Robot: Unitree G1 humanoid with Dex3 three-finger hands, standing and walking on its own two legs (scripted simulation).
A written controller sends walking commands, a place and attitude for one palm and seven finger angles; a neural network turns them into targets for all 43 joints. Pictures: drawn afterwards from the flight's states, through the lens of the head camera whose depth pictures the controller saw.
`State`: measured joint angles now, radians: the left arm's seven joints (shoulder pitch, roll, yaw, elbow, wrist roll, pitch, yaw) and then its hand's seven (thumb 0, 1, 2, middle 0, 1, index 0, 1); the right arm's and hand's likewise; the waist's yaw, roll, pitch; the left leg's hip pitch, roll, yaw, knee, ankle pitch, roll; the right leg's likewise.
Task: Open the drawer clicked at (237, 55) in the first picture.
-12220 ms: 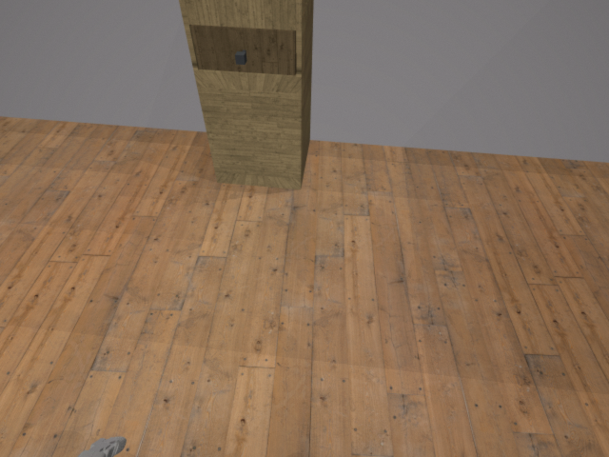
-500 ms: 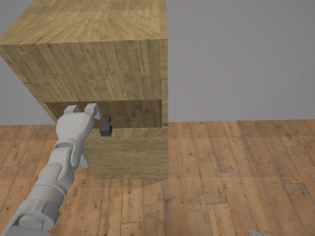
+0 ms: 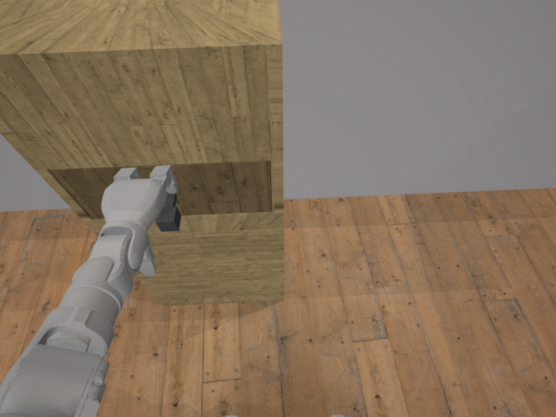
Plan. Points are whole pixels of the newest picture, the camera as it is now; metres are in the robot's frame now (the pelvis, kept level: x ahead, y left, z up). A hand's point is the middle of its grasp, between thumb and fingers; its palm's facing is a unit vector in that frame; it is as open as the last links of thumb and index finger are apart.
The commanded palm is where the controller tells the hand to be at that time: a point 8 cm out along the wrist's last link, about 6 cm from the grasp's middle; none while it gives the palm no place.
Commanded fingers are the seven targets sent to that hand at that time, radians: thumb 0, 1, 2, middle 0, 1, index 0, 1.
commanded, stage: move the hooked fingers above the handle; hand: left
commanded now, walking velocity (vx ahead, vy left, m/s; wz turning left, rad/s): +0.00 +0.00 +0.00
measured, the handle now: (170, 210) +0.48 +0.22 -0.07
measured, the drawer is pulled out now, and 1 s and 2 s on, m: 0.00 0.00 0.00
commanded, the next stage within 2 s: none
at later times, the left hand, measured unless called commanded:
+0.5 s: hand (150, 217) +0.43 +0.22 -0.01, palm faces -0.09 -0.03 -1.00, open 13.8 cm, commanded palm +0.41 +0.22 +0.05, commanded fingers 0.00 -0.50 0.30 -0.30 -1.20 -0.30 -1.20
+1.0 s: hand (159, 215) +0.43 +0.21 -0.01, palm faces -0.09 -0.06 -0.99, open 13.9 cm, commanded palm +0.41 +0.22 +0.05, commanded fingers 0.00 -0.50 0.30 -0.30 -1.20 -0.30 -1.20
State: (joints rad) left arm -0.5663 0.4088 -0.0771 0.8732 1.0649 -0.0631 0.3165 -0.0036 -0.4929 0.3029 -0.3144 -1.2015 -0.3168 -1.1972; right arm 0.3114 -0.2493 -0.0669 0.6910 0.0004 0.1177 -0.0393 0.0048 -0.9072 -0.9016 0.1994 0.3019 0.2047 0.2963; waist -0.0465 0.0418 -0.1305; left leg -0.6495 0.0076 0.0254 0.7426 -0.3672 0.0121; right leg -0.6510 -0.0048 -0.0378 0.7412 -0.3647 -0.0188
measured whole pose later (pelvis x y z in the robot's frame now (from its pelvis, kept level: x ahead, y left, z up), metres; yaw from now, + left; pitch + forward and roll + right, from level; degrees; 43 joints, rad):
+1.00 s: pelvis +0.00 +0.01 +0.00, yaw -1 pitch +17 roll -1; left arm -0.60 0.39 -0.07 0.92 1.08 -0.07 0.35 0.00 -0.49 0.30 -0.32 -1.20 -0.32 -1.20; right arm 0.34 -0.24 -0.07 0.70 -0.01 0.13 -0.03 0.00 -0.91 -0.90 0.20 0.30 0.21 0.30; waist -0.07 0.04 -0.16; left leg -0.70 0.01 0.03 0.79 -0.39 0.02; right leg -0.69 0.00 -0.03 0.76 -0.38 -0.01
